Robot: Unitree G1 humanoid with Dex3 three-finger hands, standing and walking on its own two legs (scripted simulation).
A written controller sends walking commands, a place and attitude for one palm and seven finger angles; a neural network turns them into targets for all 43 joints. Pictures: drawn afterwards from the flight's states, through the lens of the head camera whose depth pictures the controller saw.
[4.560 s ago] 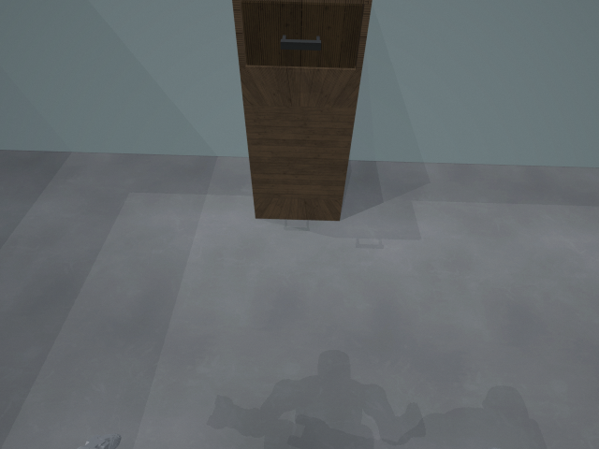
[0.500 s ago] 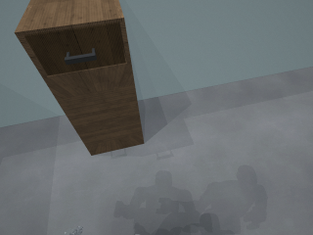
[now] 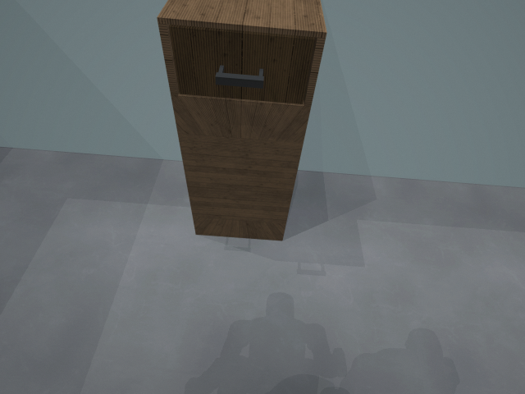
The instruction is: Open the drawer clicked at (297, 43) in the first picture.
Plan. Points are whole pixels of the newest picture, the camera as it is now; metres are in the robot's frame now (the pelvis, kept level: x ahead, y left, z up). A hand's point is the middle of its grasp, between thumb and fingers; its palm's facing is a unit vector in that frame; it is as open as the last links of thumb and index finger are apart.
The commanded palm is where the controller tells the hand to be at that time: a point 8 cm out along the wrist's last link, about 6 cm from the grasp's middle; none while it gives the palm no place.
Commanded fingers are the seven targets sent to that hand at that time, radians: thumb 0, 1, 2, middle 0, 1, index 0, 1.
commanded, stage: take the last steps up to it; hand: left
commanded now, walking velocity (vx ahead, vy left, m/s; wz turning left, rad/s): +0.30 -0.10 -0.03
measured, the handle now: (240, 75) +0.80 +0.15 +0.05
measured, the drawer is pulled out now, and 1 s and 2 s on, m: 0.00 0.00 0.00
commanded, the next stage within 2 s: come to a stop and stand still in 0.76 s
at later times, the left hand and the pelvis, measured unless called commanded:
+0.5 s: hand (210, 343) +0.23 +0.11 -0.16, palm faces -0.02 -0.98 -0.22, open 7.4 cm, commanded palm none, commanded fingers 0.00 0.90 0.90 -0.20 -0.30 -0.20 -0.30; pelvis +0.13 -0.07 -0.01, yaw +0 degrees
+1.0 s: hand (240, 363) +0.20 +0.05 -0.18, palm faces +0.13 -0.98 -0.12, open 7.3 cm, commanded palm none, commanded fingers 0.00 0.90 0.90 -0.20 -0.30 -0.20 -0.30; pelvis +0.29 -0.08 +0.00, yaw +0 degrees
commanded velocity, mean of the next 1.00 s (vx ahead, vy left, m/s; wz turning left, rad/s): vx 0.15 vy -0.06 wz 0.01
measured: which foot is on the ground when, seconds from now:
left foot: down 0.00-0.44, up 0.46-0.94, down 0.96-1.00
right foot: up 0.00-0.42, down 0.44-0.98, up 1.00-1.00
